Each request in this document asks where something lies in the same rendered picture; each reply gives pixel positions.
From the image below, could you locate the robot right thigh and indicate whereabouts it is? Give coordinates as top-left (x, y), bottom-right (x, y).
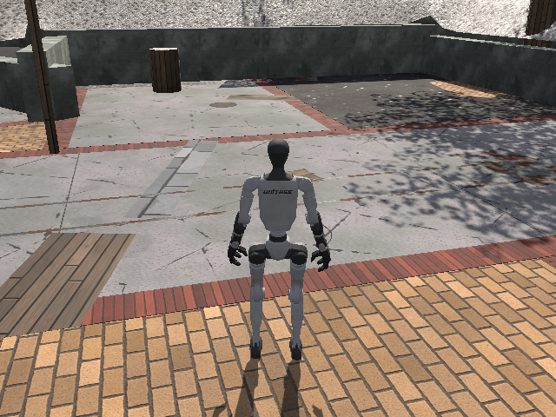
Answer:
top-left (288, 242), bottom-right (308, 304)

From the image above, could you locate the right robot upper arm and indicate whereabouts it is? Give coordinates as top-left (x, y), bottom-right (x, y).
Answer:
top-left (296, 176), bottom-right (319, 225)

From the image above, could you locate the right robot forearm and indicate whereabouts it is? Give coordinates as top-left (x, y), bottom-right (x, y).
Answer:
top-left (310, 211), bottom-right (328, 252)

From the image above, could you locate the left robot upper arm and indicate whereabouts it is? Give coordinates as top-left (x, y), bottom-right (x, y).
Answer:
top-left (238, 176), bottom-right (260, 224)

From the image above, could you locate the left robot forearm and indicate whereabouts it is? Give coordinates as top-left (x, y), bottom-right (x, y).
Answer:
top-left (229, 211), bottom-right (247, 248)

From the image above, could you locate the robot left shin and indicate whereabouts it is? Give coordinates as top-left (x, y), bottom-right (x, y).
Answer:
top-left (250, 287), bottom-right (262, 347)

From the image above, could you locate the left robot hand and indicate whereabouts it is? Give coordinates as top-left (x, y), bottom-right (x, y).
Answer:
top-left (228, 245), bottom-right (248, 266)

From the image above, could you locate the right robot hand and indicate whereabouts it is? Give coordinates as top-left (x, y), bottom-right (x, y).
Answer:
top-left (311, 249), bottom-right (331, 272)

